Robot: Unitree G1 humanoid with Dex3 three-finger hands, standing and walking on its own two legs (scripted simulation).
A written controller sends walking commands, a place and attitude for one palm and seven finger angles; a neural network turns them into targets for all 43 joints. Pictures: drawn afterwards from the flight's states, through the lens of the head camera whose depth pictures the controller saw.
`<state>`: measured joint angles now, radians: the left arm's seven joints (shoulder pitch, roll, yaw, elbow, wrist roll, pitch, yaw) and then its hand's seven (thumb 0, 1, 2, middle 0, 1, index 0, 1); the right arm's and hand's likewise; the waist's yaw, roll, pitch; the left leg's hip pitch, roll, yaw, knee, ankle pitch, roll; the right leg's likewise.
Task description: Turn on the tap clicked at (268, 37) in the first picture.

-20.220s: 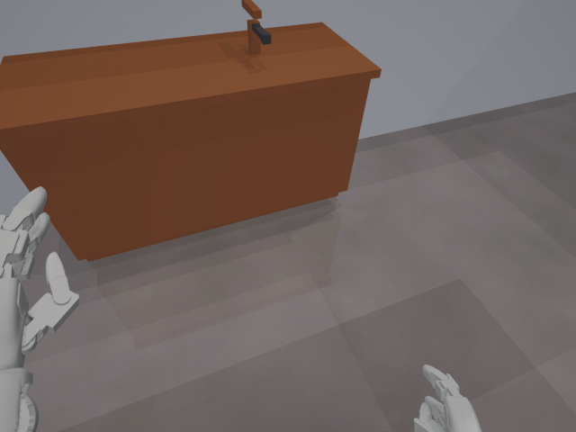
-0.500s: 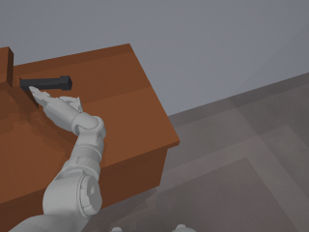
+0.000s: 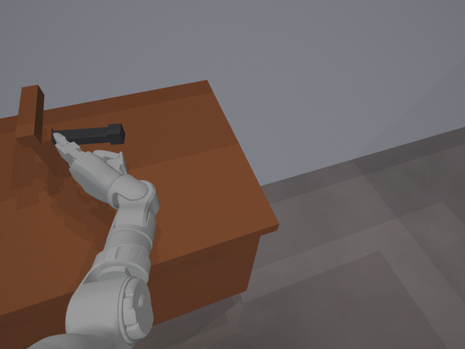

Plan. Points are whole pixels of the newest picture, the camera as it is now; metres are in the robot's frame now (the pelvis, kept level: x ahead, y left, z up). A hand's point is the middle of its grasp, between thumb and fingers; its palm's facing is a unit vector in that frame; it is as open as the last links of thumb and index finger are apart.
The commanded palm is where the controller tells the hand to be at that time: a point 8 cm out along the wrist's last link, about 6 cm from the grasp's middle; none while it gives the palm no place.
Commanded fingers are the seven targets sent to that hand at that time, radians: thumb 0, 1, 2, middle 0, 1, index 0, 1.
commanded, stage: lift the hand up off the lever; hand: left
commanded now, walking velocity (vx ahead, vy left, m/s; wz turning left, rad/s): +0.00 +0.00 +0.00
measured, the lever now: (116, 134) +0.50 +0.22 +0.07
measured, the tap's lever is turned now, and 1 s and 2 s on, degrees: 78 78 78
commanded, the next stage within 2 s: draw the hand back beside the body in 1.80 s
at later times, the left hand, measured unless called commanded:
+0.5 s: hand (120, 156) +0.43 +0.19 +0.09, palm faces +0.80 -0.59 -0.10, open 7.8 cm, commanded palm +0.37 +0.20 +0.10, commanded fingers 0.00 0.90 0.90 -0.15 -0.15 -0.15 -0.15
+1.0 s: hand (114, 151) +0.42 +0.19 +0.11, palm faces +0.82 -0.57 -0.10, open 7.8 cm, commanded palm +0.37 +0.21 +0.12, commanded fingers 0.00 0.90 0.90 -0.15 -0.15 -0.15 -0.15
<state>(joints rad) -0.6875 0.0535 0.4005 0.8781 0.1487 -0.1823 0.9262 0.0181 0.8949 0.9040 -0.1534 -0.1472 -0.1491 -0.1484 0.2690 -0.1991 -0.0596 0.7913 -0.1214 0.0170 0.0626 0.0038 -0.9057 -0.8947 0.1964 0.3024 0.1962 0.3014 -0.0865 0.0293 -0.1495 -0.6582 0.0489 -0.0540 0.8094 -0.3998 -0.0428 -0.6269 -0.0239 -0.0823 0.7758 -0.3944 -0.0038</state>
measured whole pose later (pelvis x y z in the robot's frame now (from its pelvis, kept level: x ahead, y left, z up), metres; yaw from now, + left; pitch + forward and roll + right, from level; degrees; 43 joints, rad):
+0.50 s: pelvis +0.01 +0.00 +0.01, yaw +1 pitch +11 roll -1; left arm -0.59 -0.03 0.30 0.70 0.12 -0.07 0.91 0.02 0.90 0.90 -0.15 -0.15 -0.15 -0.15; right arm 0.22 -0.19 -0.06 0.78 -0.10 0.05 0.05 0.00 -0.91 -0.89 0.20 0.30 0.20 0.30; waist -0.04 0.04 -0.13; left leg -0.54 0.04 -0.05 0.73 -0.38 -0.04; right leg -0.50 -0.03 -0.09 0.70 -0.38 0.00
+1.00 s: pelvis +0.00 +0.00 +0.02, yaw +1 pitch +9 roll -1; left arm -0.62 0.00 0.32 0.70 0.11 -0.02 0.91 0.02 0.90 0.90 -0.15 -0.15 -0.15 -0.15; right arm 0.21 -0.21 -0.06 0.79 -0.09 0.04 0.03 0.01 -0.91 -0.89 0.20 0.30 0.20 0.30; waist -0.04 0.03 -0.12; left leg -0.49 0.05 -0.06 0.68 -0.35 -0.05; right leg -0.46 -0.02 -0.09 0.66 -0.35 -0.01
